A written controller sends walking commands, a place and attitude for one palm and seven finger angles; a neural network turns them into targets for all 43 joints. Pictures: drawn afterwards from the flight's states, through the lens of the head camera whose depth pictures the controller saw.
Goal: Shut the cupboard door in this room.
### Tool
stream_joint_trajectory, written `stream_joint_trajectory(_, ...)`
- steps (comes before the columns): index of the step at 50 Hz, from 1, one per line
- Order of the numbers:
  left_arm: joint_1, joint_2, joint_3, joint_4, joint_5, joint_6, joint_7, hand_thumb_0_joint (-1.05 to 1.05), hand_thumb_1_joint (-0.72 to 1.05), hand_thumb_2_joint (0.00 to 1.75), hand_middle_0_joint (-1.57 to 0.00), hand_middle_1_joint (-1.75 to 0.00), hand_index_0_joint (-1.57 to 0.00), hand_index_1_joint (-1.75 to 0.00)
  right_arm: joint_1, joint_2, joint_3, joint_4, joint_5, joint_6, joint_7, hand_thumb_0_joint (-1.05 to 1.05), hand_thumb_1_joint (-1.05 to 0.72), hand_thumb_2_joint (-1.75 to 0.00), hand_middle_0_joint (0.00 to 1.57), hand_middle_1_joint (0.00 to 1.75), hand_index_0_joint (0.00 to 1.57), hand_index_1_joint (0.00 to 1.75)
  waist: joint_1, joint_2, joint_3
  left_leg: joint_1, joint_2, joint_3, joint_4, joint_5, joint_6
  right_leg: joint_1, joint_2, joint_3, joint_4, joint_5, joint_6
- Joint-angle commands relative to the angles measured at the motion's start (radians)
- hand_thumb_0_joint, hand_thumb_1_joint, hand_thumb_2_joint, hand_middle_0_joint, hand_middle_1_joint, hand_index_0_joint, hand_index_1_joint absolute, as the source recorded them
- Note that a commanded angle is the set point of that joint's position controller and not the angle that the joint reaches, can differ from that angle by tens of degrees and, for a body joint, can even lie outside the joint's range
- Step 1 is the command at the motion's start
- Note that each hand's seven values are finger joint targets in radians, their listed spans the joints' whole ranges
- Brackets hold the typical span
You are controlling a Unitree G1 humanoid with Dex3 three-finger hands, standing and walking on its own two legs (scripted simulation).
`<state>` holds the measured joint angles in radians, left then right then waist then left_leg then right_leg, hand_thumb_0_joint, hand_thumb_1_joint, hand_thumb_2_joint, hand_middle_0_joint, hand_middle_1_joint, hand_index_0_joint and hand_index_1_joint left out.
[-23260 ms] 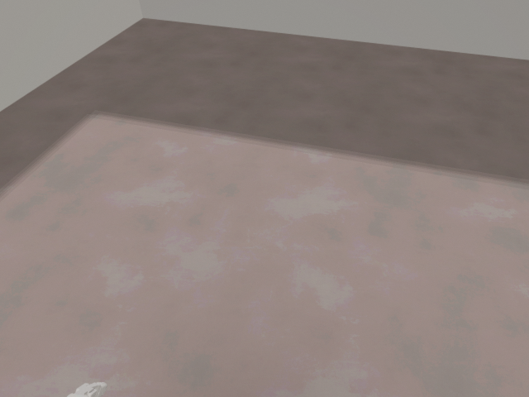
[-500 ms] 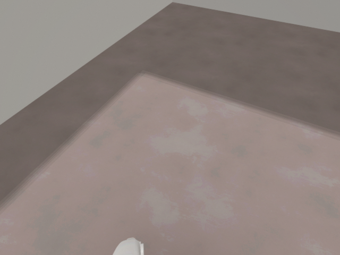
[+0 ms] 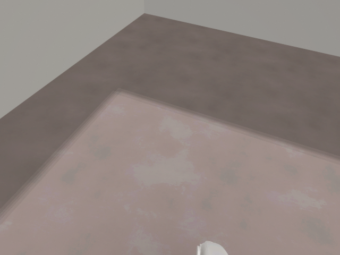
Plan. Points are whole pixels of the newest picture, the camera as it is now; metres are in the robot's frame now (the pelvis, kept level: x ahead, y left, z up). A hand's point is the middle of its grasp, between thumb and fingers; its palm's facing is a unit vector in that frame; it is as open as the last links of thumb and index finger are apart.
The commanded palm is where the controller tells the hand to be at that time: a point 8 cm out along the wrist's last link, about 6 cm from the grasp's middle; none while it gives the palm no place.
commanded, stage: walk around to get in front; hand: left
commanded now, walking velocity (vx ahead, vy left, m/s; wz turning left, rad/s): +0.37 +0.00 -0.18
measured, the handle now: out of the picture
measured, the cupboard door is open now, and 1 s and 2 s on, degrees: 78 78 78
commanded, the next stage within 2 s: walk to a spot facing it in 1.56 s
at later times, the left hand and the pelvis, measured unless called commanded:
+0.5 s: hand (135, 207) +0.28 +0.12 -0.17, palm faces +0.01 -0.97 -0.24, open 7.1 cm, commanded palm none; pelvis +0.21 -0.07 -0.01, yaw -2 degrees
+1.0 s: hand (129, 163) +0.44 +0.16 -0.18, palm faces -0.01 -0.99 -0.16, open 7.4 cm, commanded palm none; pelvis +0.42 -0.02 +0.00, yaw -3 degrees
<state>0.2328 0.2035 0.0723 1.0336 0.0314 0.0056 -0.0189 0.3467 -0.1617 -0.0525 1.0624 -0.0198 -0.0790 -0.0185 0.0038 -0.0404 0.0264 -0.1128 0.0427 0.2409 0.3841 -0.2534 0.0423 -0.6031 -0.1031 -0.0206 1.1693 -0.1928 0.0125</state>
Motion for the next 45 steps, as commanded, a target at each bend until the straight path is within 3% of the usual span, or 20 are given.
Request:
stream_joint_trajectory(1,-0.062,-0.001,-0.004,-0.076,0.000,-0.009,-0.012,0.00,0.90,0.90,-0.20,-0.30,-0.20,-0.30,0.093,-0.092,-0.020,-0.012,0.000,-0.021,0.000,0.00,-0.90,-0.90,0.20,0.30,0.20,0.30,-0.013,0.130,0.103,0.012,0.279,-0.177,-0.234,0.147,0.090,-0.121,-0.048,0.000,-0.125,0.057,0.020)
stream_joint_trajectory(8,-0.223,-0.012,-0.019,-0.124,-0.007,-0.031,-0.013,0.00,0.90,0.90,-0.20,-0.30,-0.20,-0.30,0.183,-0.113,-0.022,0.049,-0.011,-0.007,0.002,0.00,-0.90,-0.90,0.20,0.30,0.20,0.30,-0.064,0.155,0.121,0.093,0.291,-0.112,-0.154,0.361,0.076,0.023,0.002,-0.103,-0.494,-0.002,-0.016)
stream_joint_trajectory(10,-0.158,0.002,-0.014,-0.105,-0.006,-0.040,-0.009,0.00,0.90,0.90,-0.20,-0.30,-0.20,-0.30,0.171,-0.127,-0.025,0.057,-0.008,-0.003,-0.001,0.00,-0.90,-0.90,0.20,0.30,0.20,0.30,-0.025,0.155,0.077,0.112,0.290,-0.086,-0.060,0.546,0.061,0.138,0.037,-0.129,-0.553,-0.027,-0.043)
stream_joint_trajectory(12,0.088,0.056,0.001,-0.022,-0.001,-0.059,-0.001,0.00,0.90,0.90,-0.20,-0.30,-0.20,-0.30,0.147,-0.135,-0.028,0.058,0.000,-0.001,0.003,0.00,-0.90,-0.90,0.20,0.30,0.20,0.30,0.089,0.091,-0.070,0.054,0.230,-0.030,0.240,0.658,0.009,0.479,0.082,-0.151,-0.671,0.049,-0.070)
stream_joint_trajectory(13,0.230,0.142,0.025,0.025,0.007,-0.074,0.010,0.00,0.90,0.90,-0.20,-0.30,-0.20,-0.30,0.152,-0.099,-0.021,0.044,0.009,-0.002,0.015,0.00,-0.90,-0.90,0.20,0.30,0.20,0.30,0.145,-0.051,-0.179,-0.184,0.167,0.006,0.506,0.392,-0.030,0.759,-0.096,0.040,-0.691,0.049,-0.119)
stream_joint_trajectory(14,0.331,0.250,0.050,0.056,-0.006,-0.079,0.022,0.00,0.90,0.90,-0.20,-0.30,-0.20,-0.30,0.163,-0.036,-0.004,0.008,0.017,0.000,0.017,0.00,-0.90,-0.90,0.20,0.30,0.20,0.30,0.142,-0.269,-0.271,-0.452,0.001,-0.036,0.798,-0.295,-0.077,0.944,-0.348,0.454,-0.772,0.204,-0.224)
stream_joint_trajectory(15,0.284,0.255,0.050,0.051,-0.024,-0.071,0.029,0.00,0.90,0.90,-0.20,-0.30,-0.20,-0.30,0.087,-0.064,-0.011,-0.013,0.021,0.011,0.012,0.00,-0.90,-0.90,0.20,0.30,0.20,0.30,0.133,-0.155,-0.212,-0.506,0.029,-0.176,0.938,-0.316,-0.051,0.860,-0.374,0.464,-0.839,0.202,-0.249)
stream_joint_trajectory(18,0.059,0.126,0.014,0.002,-0.025,-0.075,0.029,0.00,0.90,0.90,-0.20,-0.30,-0.20,-0.30,0.014,-0.027,-0.018,-0.007,0.007,0.027,0.018,0.00,-0.90,-0.90,0.20,0.30,0.20,0.30,0.040,0.005,0.017,-0.495,0.133,-0.234,0.929,-0.083,-0.044,0.479,-0.279,0.258,-0.922,-0.047,-0.165)
stream_joint_trajectory(20,0.024,0.064,-0.008,0.004,-0.018,-0.083,0.030,0.00,0.90,0.90,-0.20,-0.30,-0.20,-0.30,0.056,0.001,-0.016,0.012,-0.003,0.049,0.021,0.00,-0.90,-0.90,0.20,0.30,0.20,0.30,-0.010,-0.024,0.054,-0.428,0.134,-0.217,0.856,-0.023,-0.059,0.348,-0.216,0.129,-0.965,-0.045,-0.133)
stream_joint_trajectory(22,0.037,0.033,-0.004,0.008,-0.006,-0.093,0.035,0.00,0.90,0.90,-0.20,-0.30,-0.20,-0.30,0.081,0.011,-0.021,0.008,-0.007,0.059,0.026,0.00,-0.90,-0.90,0.20,0.30,0.20,0.30,-0.034,-0.063,0.051,-0.402,0.137,-0.201,0.769,-0.009,-0.074,0.308,-0.193,0.064,-0.980,-0.034,-0.135)
stream_joint_trajectory(26,0.038,0.071,-0.006,0.010,-0.009,-0.100,0.031,0.00,0.90,0.90,-0.20,-0.30,-0.20,-0.30,-0.039,-0.010,-0.019,-0.051,-0.005,0.061,0.043,0.00,-0.90,-0.90,0.20,0.30,0.20,0.30,-0.025,-0.087,0.081,-0.424,0.143,-0.174,0.550,0.050,-0.094,0.332,-0.181,0.009,-1.011,-0.034,-0.155)
stream_joint_trajectory(31,0.112,0.101,-0.006,0.044,-0.009,-0.100,0.027,0.00,0.90,0.90,-0.20,-0.30,-0.20,-0.30,-0.208,-0.034,-0.014,-0.115,-0.005,0.044,0.057,0.00,-0.90,-0.90,0.20,0.30,0.20,0.30,0.023,-0.071,0.114,-0.416,0.112,-0.136,0.331,0.081,-0.080,0.439,-0.196,0.013,-0.994,0.007,-0.153)
stream_joint_trajectory(34,0.129,0.120,-0.002,0.053,-0.006,-0.092,0.028,0.00,0.90,0.90,-0.20,-0.30,-0.20,-0.30,-0.228,-0.056,-0.016,-0.129,-0.005,0.035,0.057,0.00,-0.90,-0.90,0.20,0.30,0.20,0.30,0.020,-0.040,0.105,-0.339,0.093,-0.115,0.251,0.033,-0.063,0.480,-0.212,0.019,-0.943,0.062,-0.151)
stream_joint_trajectory(36,0.116,0.126,-0.002,0.055,-0.009,-0.087,0.027,0.00,0.90,0.90,-0.20,-0.30,-0.20,-0.30,-0.136,-0.085,-0.023,-0.101,-0.010,0.026,0.049,0.00,-0.90,-0.90,0.20,0.30,0.20,0.30,-0.035,0.023,0.055,-0.139,0.054,-0.079,0.166,0.048,-0.054,0.431,-0.184,-0.032,-0.801,0.160,-0.126)
stream_joint_trajectory(37,0.111,0.108,-0.004,0.050,-0.011,-0.086,0.026,0.00,0.90,0.90,-0.20,-0.30,-0.20,-0.30,0.000,-0.138,-0.036,-0.064,-0.014,0.017,0.042,0.00,-0.90,-0.90,0.20,0.30,0.20,0.30,-0.092,0.125,-0.023,0.082,0.069,-0.131,0.108,0.048,-0.034,0.340,-0.115,-0.087,-0.583,0.202,-0.090)
stream_joint_trajectory(38,0.142,0.052,-0.013,0.029,-0.020,-0.085,0.016,0.00,0.90,0.90,-0.20,-0.30,-0.20,-0.30,0.148,-0.251,-0.062,-0.024,-0.028,0.008,0.032,0.00,-0.90,-0.90,0.20,0.30,0.20,0.30,-0.138,0.367,-0.141,0.300,0.294,-0.432,0.019,0.022,0.039,0.146,0.018,-0.171,-0.269,-0.041,-0.030)
stream_joint_trajectory(39,0.094,0.046,-0.022,-0.008,-0.019,-0.089,0.012,0.00,0.90,0.90,-0.20,-0.30,-0.20,-0.30,0.229,-0.304,-0.072,-0.003,-0.015,0.015,0.023,0.00,-0.90,-0.90,0.20,0.30,0.20,0.30,-0.156,0.439,-0.155,0.348,0.430,-0.630,-0.099,0.074,0.106,-0.014,0.080,-0.105,-0.041,-0.384,-0.017)
stream_joint_trajectory(40,0.061,0.066,-0.016,-0.009,-0.015,-0.082,0.017,0.00,0.90,0.90,-0.20,-0.30,-0.20,-0.30,0.178,-0.268,-0.062,0.000,-0.011,0.020,0.015,0.00,-0.90,-0.90,0.20,0.30,0.20,0.30,-0.138,0.342,-0.130,0.294,0.431,-0.594,-0.113,0.026,0.123,-0.049,0.030,-0.020,0.056,-0.358,-0.031)
stream_joint_trajectory(42,0.000,0.053,-0.010,0.003,-0.015,-0.078,0.003,0.00,0.90,0.90,-0.20,-0.30,-0.20,-0.30,0.052,-0.178,-0.041,-0.037,-0.007,0.010,0.010,0.00,-0.90,-0.90,0.20,0.30,0.20,0.30,-0.090,0.145,-0.016,0.130,0.389,-0.473,-0.134,0.082,0.107,-0.075,-0.038,0.001,0.090,-0.206,-0.025)
stream_joint_trajectory(45,0.053,-0.006,-0.012,0.020,-0.003,-0.048,0.001,0.00,0.90,0.90,-0.20,-0.30,-0.20,-0.30,0.007,-0.121,-0.023,-0.030,-0.006,-0.008,0.006,0.00,-0.90,-0.90,0.20,0.30,0.20,0.30,-0.023,0.116,0.019,0.005,0.310,-0.275,-0.172,0.164,0.060,-0.001,-0.046,-0.003,0.046,-0.099,-0.002)
